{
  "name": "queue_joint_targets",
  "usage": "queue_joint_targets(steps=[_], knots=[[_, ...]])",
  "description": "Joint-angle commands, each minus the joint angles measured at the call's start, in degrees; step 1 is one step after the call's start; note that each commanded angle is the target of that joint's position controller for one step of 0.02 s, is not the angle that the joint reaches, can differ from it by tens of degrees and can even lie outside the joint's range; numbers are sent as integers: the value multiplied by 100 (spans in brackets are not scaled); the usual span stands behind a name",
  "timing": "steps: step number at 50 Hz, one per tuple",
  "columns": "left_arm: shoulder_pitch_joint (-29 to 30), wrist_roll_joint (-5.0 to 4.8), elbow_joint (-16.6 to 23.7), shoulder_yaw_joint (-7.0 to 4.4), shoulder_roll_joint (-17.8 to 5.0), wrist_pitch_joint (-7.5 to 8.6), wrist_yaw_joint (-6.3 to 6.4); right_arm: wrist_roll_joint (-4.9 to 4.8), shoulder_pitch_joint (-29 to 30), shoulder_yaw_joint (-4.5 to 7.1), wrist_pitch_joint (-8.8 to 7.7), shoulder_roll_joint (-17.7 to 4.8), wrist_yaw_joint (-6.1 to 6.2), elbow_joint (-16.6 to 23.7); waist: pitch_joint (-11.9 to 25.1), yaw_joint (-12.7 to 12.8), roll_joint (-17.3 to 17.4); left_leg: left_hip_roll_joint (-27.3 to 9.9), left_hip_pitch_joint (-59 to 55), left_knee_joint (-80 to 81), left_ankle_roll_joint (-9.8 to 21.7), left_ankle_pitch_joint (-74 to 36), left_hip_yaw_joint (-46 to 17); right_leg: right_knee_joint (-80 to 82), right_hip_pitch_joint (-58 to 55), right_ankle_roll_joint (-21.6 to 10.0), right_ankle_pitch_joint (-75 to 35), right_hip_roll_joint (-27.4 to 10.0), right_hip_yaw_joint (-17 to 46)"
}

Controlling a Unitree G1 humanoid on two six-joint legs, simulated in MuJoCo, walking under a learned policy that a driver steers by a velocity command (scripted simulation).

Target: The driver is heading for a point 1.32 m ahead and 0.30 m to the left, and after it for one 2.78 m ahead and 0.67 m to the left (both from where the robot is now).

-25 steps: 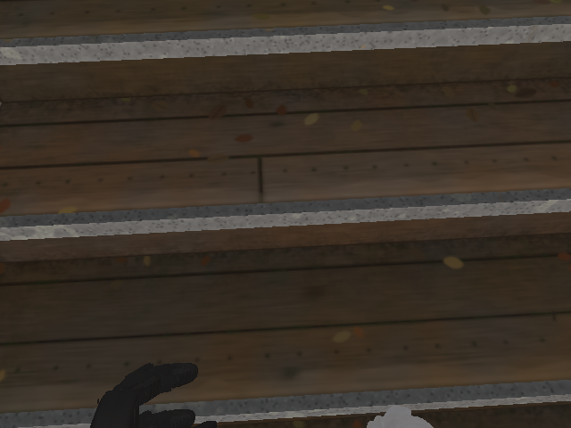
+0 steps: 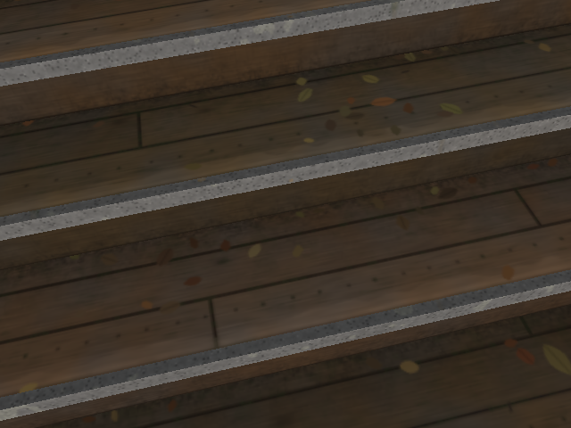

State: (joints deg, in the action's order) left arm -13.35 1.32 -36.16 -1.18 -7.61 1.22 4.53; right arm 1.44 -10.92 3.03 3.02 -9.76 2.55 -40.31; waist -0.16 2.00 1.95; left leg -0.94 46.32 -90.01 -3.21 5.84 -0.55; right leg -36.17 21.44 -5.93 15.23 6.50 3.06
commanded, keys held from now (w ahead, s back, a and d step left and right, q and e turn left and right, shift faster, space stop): no key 1.00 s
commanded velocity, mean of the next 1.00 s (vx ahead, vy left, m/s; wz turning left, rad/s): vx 0.00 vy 0.00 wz -0.04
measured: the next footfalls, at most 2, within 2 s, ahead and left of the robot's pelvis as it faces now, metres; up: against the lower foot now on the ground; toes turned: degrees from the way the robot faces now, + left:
left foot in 0.18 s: +0.07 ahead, +0.15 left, +0.00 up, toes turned +1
right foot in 1.66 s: +0.42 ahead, -0.19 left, +0.16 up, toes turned -9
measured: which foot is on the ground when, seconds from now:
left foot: up 0.00-0.16, down 0.18-1.00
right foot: down 0.00-1.00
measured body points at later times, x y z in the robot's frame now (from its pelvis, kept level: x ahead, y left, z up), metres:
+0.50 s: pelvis +0.04 +0.06 +0.02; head +0.05 +0.08 +0.47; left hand +0.09 +0.28 -0.13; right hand +0.13 -0.16 -0.10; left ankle +0.03 +0.15 -0.72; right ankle +0.04 -0.06 -0.72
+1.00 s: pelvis +0.05 +0.08 +0.02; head +0.06 +0.10 +0.47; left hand +0.06 +0.30 -0.14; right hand +0.04 -0.13 -0.13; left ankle +0.03 +0.15 -0.72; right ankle +0.04 -0.06 -0.72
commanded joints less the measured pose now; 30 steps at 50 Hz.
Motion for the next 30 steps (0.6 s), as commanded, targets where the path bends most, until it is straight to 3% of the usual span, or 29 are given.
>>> queue_joint_targets(steps=[1, 3, 4, 5, 6, 7, 8, 9, 10, 11, 12, 13, 15, 17, 18, 21, 28, 30], knots=[[19, 30, 412, -158, -557, 101, 65, -41, 265, 52, -82, -226, -34, 313, 420, 21, -690, -95, 75, 973, -47, 240, -77, 1152, -1064, -611, -1772, -1568, 1680], [-98, 17, 338, -154, -540, 74, 60, -91, 412, -27, -67, -88, -67, 345, 359, -21, -823, -84, -875, 2743, 16, 829, 103, 1226, -888, -491, -2214, -1442, 1383], [-247, 72, 317, -182, -661, 52, 27, -168, 335, -69, -89, -31, -21, 334, 408, 32, -1178, 24, -1383, 3515, 88, 1644, 179, 1336, -976, -557, -2538, -1431, 1300], [-306, 123, 268, -192, -666, 66, -52, -180, 15, -59, -114, -62, 17, 178, 540, 37, -1512, 57, -1978, 3886, 172, 1865, 177, 1355, -1002, -690, -3345, -1533, 1309], [-290, 107, 247, -204, -668, 94, -111, -197, -290, -7, -161, -166, 71, 89, 585, -19, -1606, 7, -2339, 4417, 275, 1717, 98, 1274, -1143, -734, -4098, -1673, 1386], [-318, 28, 178, -186, -592, 105, -149, -226, -441, 10, -229, -199, 111, -4, 594, -64, -1395, 14, -2688, 5220, 322, 1262, 116, 1206, -1280, -666, -4390, -1672, 1397], [-253, -97, 92, -165, -559, 82, -165, -224, -639, -36, -302, -55, 133, -132, 547, -235, -1100, 62, -3238, 6411, 365, 397, 246, 1084, -1248, -497, -4178, -1543, 1246], [-380, -185, -6, -186, -523, 88, -198, -133, -619, -38, -361, -56, 143, -201, 405, -197, -714, 15, -3520, 7077, 385, -185, 60, 856, -1179, -295, -3808, -1325, 1139], [-778, -182, -73, -183, -386, 120, -252, -12, -620, 2, -441, -350, 144, -147, 573, -9, 151, -656, -4216, 7038, 421, -1462, -705, 455, -676, 27, -2163, -1064, 933], [-1146, -203, -171, -175, -201, 100, -308, -46, -369, -43, -424, -404, 150, -123, 674, 291, 1044, -1287, -4714, 6576, 858, -3590, -1131, 551, 39, 257, 306, -664, 511], [-830, -192, -294, -144, -233, 26, -304, -82, -124, -127, -445, -134, 150, -13, 681, 117, 941, -1399, -4180, 6706, 1192, -2833, -1170, 732, -178, 377, 224, -665, 303], [-618, -140, -379, -132, -224, -7, -318, -86, -1, -177, -496, -13, 130, 36, 610, 73, 644, -1148, -3860, 6888, 1075, -1844, -1048, 1036, -558, 385, -156, -719, 342], [-328, -72, -445, -167, -367, -22, -347, -104, -152, -122, -540, -220, 156, -13, 295, -84, 354, -718, -3703, 7004, 820, -606, -718, 1291, -591, 336, -811, -734, 441], [-525, -14, -625, -194, -415, -33, -317, -40, -614, -59, -542, -360, 187, -239, 166, -131, 225, -562, -3722, 7111, 750, -177, -534, 1530, -678, 298, -1053, -823, 512], [-526, -21, -698, -194, -411, -26, -316, -38, -719, -21, -536, -437, 200, -324, 13, -142, 145, -530, -3726, 7110, 723, -55, -494, 1610, -648, 292, -1108, -823, 500], [-582, -51, -923, -188, -356, -5, -301, -53, -718, -62, -566, -285, 185, -380, 29, -162, -95, -535, -3834, 7131, 757, -266, -462, 1737, -755, 300, -1232, -878, 515], [-860, -51, -1373, -206, -382, -52, -242, -74, -920, -114, -564, -195, 171, -727, -22, -111, -154, -534, -3925, 7385, 844, 45, -528, 1921, -926, 432, -1007, -935, 432], [-875, -36, -1468, -180, -385, -70, -192, -33, -1016, -160, -571, -159, 141, -859, -148, -127, -155, -561, -3880, 7471, 844, 278, -618, 1938, -857, 457, -932, -923, 421]])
